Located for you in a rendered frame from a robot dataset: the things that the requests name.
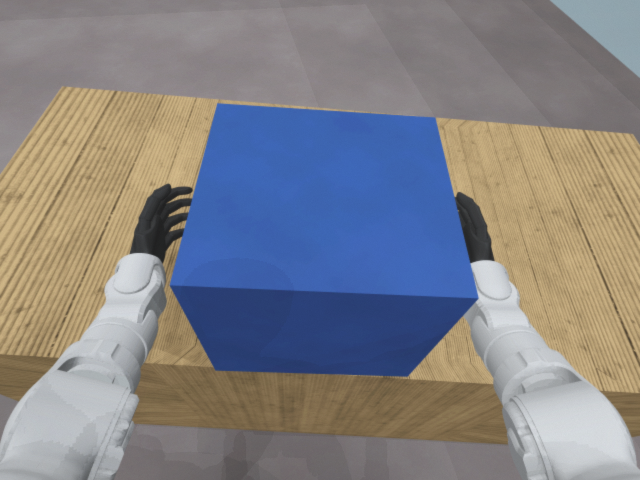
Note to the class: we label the left robot forearm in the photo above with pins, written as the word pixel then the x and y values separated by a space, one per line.
pixel 118 341

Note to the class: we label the right robot upper arm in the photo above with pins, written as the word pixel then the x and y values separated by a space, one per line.
pixel 567 432

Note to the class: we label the pedestal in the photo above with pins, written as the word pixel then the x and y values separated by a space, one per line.
pixel 562 208

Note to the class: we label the right robot forearm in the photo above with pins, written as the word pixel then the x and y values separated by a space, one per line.
pixel 511 349

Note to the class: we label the right robot hand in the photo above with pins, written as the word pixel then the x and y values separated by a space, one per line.
pixel 477 239

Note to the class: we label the carton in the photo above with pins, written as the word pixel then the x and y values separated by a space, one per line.
pixel 322 242

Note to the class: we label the left robot hand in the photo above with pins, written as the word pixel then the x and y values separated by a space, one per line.
pixel 151 235

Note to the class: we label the left robot upper arm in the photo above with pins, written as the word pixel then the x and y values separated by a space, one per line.
pixel 75 428

